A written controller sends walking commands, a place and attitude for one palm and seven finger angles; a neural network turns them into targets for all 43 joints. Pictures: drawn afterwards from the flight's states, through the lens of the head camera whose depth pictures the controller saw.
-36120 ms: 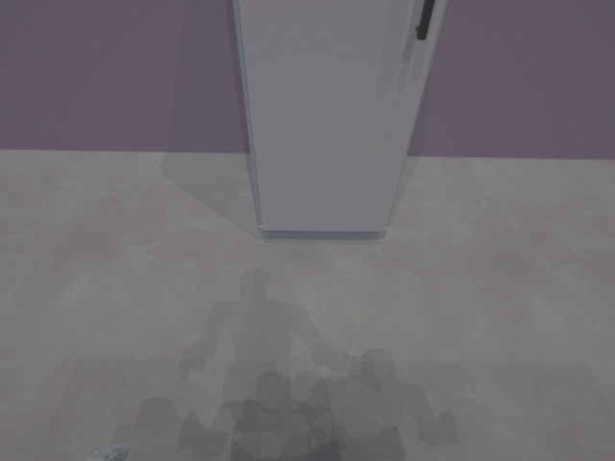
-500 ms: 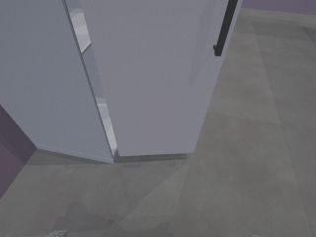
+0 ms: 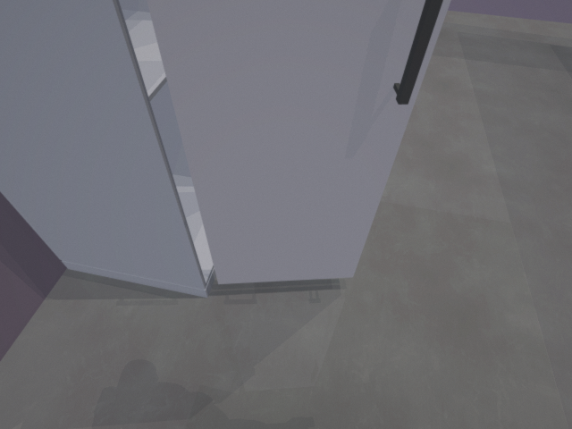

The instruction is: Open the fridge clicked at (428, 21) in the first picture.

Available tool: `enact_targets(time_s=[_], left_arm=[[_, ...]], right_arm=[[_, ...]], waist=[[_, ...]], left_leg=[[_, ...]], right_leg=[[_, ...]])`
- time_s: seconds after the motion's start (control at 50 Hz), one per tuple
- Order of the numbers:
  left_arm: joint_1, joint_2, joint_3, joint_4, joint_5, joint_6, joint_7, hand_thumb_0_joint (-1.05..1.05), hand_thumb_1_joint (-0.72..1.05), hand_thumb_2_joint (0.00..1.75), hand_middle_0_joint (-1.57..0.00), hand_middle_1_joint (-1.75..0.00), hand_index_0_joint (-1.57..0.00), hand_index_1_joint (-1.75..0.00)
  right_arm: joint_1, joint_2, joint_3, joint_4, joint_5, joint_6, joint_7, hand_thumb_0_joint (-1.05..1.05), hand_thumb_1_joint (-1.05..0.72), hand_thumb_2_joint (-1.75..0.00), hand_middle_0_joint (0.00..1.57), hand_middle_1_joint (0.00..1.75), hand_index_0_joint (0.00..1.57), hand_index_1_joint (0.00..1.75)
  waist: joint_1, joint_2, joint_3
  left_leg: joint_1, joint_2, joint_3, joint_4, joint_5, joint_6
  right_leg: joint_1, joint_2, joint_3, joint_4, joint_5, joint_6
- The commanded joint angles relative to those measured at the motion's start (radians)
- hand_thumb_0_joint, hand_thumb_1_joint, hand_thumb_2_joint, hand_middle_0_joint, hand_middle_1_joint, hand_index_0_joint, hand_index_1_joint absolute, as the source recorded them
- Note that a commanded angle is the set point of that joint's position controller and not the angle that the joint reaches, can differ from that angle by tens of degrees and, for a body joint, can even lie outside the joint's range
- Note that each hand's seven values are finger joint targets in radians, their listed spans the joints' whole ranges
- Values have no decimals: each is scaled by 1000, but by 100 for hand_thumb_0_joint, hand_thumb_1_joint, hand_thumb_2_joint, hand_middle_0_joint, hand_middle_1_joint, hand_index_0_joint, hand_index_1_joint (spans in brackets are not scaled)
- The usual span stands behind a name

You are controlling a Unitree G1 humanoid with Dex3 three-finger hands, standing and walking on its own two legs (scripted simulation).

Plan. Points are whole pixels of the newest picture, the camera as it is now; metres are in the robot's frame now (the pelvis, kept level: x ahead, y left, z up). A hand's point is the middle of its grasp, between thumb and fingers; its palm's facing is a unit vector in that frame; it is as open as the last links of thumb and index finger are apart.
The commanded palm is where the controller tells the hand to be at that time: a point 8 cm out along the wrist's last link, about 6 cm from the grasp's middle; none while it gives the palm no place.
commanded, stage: look to check the result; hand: right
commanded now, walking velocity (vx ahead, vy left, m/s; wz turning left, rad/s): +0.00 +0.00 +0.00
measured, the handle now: (423, 17) +0.71 -0.18 +0.25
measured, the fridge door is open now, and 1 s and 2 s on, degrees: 74 74 74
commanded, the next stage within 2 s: stand and wait in 0.10 s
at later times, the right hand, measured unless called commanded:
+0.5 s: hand out of the picture +0.08 -0.24 -0.16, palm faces -0.05 +0.94 -0.33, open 7.3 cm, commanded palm none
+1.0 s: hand out of the picture +0.07 -0.25 -0.16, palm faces -0.05 +0.94 -0.33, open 7.3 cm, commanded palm none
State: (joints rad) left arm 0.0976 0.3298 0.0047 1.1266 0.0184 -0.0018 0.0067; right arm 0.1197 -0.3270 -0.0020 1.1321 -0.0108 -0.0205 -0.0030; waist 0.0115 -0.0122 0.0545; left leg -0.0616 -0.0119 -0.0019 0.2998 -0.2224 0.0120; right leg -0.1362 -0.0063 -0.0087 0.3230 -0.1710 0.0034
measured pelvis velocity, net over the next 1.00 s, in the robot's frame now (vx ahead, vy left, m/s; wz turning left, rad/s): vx -0.01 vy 0.00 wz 0.00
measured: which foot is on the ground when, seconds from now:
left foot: down 0.00-1.00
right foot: down 0.00-1.00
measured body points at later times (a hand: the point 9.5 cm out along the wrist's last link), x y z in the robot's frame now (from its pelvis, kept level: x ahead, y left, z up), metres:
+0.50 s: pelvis +0.00 +0.00 +0.00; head +0.01 +0.00 +0.45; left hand +0.07 +0.30 -0.13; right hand +0.09 -0.29 -0.13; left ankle -0.04 +0.11 -0.75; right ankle +0.00 -0.12 -0.75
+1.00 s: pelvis -0.01 +0.00 +0.00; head +0.00 +0.00 +0.45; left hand +0.06 +0.29 -0.14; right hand +0.07 -0.29 -0.13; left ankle -0.04 +0.11 -0.75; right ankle +0.00 -0.12 -0.75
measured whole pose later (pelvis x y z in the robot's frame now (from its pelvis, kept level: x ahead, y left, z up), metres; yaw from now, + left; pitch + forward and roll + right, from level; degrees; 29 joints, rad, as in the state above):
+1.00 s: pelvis -0.01 +0.00 +0.00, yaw +0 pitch -2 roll +0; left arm 0.10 0.33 0.01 1.14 0.02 0.00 0.00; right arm 0.11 -0.33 0.00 1.13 -0.01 -0.02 0.00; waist 0.02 0.00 0.06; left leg -0.05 -0.01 -0.01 0.28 -0.20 0.01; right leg -0.13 -0.01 -0.01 0.30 -0.15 0.00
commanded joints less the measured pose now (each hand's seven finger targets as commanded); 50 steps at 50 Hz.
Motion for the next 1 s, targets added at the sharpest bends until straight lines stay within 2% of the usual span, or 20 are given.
enact_targets(time_s=[0.0, 0.16, 0.28, 0.32, 0.56, 0.58, 0.64, 0.8, 0.84, 0.96, 0.98], left_arm=[[-32, 201, 35, -53, -4, -18, 18, 0, 90, 90, -20, -30, -20, -30], [-35, 201, 35, -57, -3, -18, 16, 0, 90, 90, -20, -30, -20, -30], [-33, 204, 35, -57, -2, -21, 17, 0, 90, 90, -20, -30, -20, -30], [-38, 205, 35, -56, -2, -21, 18, 0, 90, 90, -20, -30, -20, -30], [-33, 210, 33, -50, -5, -20, 16, 0, 90, 90, -20, -30, -20, -30], [-33, 211, 34, -48, -3, -20, 16, 0, 90, 90, -20, -30, -20, -30], [-29, 212, 34, -47, -3, -22, 16, 0, 90, 90, -20, -30, -20, -30], [-26, 210, 35, -43, -4, -21, 17, 0, 90, 90, -20, -30, -20, -30], [-34, 209, 35, -41, -4, -20, 16, 0, 90, 90, -20, -30, -20, -30], [-38, 210, 35, -44, -5, -20, 15, 0, 90, 90, -20, -30, -20, -30], [-39, 211, 36, -41, -4, -20, 15, 0, 90, 90, -20, -30, -20, -30]], right_arm=[[-42, -207, -40, -59, 2, -20, -13, 0, -90, -90, 20, 30, 20, 30], [-40, -209, -43, -66, 0, -23, -14, 0, -90, -90, 20, 30, 20, 30], [-47, -209, -43, -70, 1, -23, -13, 0, -90, -90, 20, 30, 20, 30], [-50, -207, -44, -71, 2, -21, -12, 0, -90, -90, 20, 30, 20, 30], [-48, -210, -41, -65, 0, -18, -9, 0, -90, -90, 20, 30, 20, 30], [-53, -210, -40, -65, 1, -17, -8, 0, -90, -90, 20, 30, 20, 30], [-48, -210, -40, -63, 2, -19, -8, 0, -90, -90, 20, 30, 20, 30], [-45, -211, -40, -60, 2, -20, -10, 0, -90, -90, 20, 30, 20, 30], [-49, -210, -40, -58, 1, -18, -9, 0, -90, -90, 20, 30, 20, 30], [-44, -211, -40, -59, 0, -18, -9, 0, -90, -90, 20, 30, 20, 30], [-49, -212, -40, -57, 0, -18, -9, 0, -90, -90, 20, 30, 20, 30]], waist=[[2, 32, -105], [0, 36, -105], [1, 15, -111], [0, 12, -89], [-1, 28, -77], [0, 11, -75], [0, 16, -99], [2, 21, -101], [1, 16, -74], [0, 23, -77], [3, 10, -74]], left_leg=[[-33, 135, -94, -39, 271, 25], [-26, 136, -94, -47, 280, 21], [-18, 138, -97, -41, 297, 25], [-25, 134, -98, -47, 270, 25], [-42, 129, -100, -65, 184, 24], [-42, 131, -103, -65, 172, 25], [-33, 133, -103, -60, 194, 25], [-31, 135, -99, -58, 221, 24], [-43, 132, -100, -66, 185, 23], [-51, 131, -103, -71, 169, 24], [-51, 132, -103, -73, 157, 23]], right_leg=[[86, -118, 92, -16, 233, -26], [87, -117, 89, -18, 232, -25], [94, -121, 88, -21, 256, -23], [82, -120, 90, -30, 239, -22], [78, -122, 95, -45, 186, -25], [74, -120, 97, -46, 177, -24], [87, -122, 96, -43, 192, -26], [90, -123, 95, -39, 210, -25], [74, -121, 98, -48, 182, -24], [82, -121, 101, -47, 179, -26], [77, -120, 100, -50, 166, -24]])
